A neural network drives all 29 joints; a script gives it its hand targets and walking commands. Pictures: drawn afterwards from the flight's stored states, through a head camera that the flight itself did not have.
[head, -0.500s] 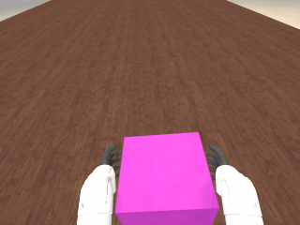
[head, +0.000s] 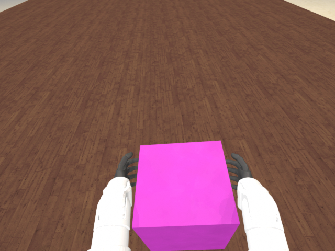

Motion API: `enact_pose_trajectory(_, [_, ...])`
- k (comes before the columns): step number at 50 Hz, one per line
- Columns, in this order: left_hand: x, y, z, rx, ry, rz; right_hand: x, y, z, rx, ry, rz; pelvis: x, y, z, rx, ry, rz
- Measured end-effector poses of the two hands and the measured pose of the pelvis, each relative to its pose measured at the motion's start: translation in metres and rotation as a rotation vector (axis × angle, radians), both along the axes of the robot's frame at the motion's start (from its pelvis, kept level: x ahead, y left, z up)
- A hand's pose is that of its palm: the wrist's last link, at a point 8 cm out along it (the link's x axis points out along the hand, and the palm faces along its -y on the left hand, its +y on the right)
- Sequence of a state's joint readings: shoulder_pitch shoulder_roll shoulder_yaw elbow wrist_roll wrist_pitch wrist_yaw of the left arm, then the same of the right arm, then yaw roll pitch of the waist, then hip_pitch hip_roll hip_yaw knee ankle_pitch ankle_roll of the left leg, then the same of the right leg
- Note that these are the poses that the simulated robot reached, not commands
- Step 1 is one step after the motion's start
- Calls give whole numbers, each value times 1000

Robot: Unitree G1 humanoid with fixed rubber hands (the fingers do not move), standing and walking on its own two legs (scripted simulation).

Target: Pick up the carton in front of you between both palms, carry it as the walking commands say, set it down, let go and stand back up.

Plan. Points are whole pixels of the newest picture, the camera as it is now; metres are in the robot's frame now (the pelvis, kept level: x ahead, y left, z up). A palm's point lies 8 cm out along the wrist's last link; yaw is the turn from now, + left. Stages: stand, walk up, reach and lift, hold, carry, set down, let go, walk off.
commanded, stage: carry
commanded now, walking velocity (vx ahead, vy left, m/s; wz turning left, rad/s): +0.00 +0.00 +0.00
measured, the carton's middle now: (183, 199) +0.30 +0.00 -0.04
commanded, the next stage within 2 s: hold in 0.08 s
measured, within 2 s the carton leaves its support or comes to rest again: neither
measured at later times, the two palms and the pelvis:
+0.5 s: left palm (112, 198) +0.25 +0.16 +0.06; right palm (243, 191) +0.27 -0.14 +0.05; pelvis -0.03 -0.01 +0.01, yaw +4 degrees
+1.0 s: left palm (114, 196) +0.25 +0.16 +0.06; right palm (245, 187) +0.28 -0.14 +0.06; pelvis -0.03 -0.02 +0.01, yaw +5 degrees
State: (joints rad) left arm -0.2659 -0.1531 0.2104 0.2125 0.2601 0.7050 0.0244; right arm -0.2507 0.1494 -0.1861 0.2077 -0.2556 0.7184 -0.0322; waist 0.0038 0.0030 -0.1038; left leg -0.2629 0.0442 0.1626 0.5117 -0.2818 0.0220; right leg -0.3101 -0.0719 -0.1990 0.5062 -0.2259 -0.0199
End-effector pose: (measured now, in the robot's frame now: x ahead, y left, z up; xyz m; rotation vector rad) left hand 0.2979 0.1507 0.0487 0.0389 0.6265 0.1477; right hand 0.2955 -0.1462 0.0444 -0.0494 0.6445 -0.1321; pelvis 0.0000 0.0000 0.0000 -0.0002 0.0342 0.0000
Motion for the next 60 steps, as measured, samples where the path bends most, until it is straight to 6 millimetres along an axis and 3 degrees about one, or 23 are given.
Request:
enact_pose_trajectory(8, [-11, 1, -1, 6, 25, -5, -11, 1, -1, -10, 25, 11, -3, 0, 6, -2, -80, 20])
enact_pose_trajectory(18, [-38, 15, 5, 7, 21, 60, -18, 15, 5, -9, 21, 77, -19, -5, 8, 2, -165, 59])
enact_pose_trajectory(35, [-55, 5, 14, -9, 4, 67, -34, 5, 13, 18, 6, 73, -40, -16, 4, 8, -224, 77])
enact_pose_trajectory(49, [-47, 7, 15, -11, 5, 80, -22, 6, 14, 19, 8, 82, -31, -18, 5, 7, -219, 84])
enact_pose_trajectory(60, [-19, 7, 3, -20, 24, 98, 3, 8, -2, 32, 27, 60, -21, -14, 4, 3, -170, 82])
